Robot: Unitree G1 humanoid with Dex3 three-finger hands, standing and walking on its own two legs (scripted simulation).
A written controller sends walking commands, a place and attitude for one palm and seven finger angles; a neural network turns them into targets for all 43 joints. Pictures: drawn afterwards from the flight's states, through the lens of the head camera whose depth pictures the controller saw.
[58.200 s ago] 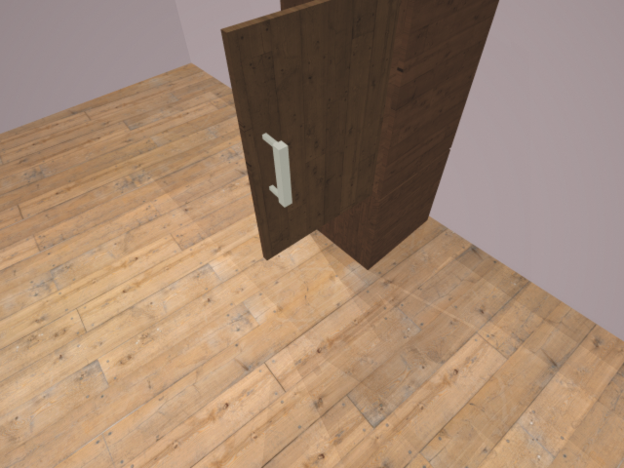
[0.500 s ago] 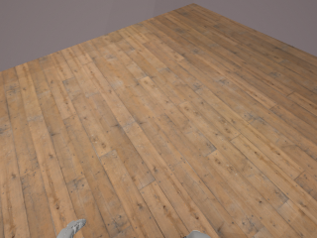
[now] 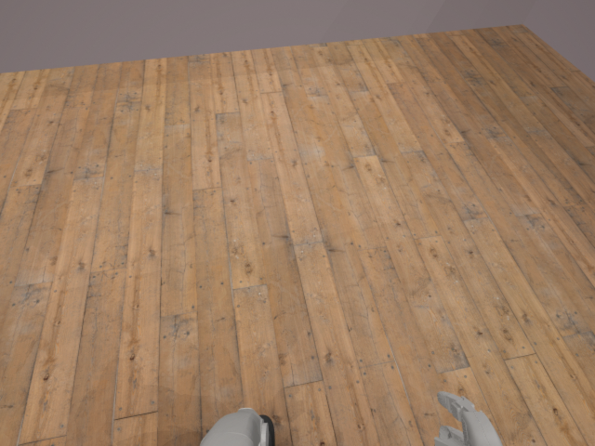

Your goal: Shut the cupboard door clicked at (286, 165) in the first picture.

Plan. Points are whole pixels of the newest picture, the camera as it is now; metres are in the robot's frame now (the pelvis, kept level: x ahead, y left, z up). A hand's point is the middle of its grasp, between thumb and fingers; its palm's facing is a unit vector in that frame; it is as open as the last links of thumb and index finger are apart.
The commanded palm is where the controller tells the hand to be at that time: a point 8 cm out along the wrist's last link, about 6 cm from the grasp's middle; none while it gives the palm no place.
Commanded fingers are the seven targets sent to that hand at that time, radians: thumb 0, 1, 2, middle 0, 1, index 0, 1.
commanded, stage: turn to face it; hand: left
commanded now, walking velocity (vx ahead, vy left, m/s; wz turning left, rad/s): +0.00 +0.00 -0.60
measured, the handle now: out of the picture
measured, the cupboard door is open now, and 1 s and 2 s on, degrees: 36 36 36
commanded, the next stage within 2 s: none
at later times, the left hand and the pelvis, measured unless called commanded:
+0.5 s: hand (193, 409) +0.17 +0.17 -0.15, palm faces -0.14 -0.97 -0.22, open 7.4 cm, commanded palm none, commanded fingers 0.00 0.90 0.90 -0.20 -0.30 -0.20 -0.30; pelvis +0.08 -0.01 +0.01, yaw -11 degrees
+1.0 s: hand (200, 331) +0.29 +0.19 -0.16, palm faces -0.40 -0.89 -0.20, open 7.4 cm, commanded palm none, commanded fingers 0.00 0.90 0.90 -0.20 -0.30 -0.20 -0.30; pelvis +0.12 +0.03 +0.02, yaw -27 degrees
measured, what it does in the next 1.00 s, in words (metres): walks ahead, turning right: right foot, then left foot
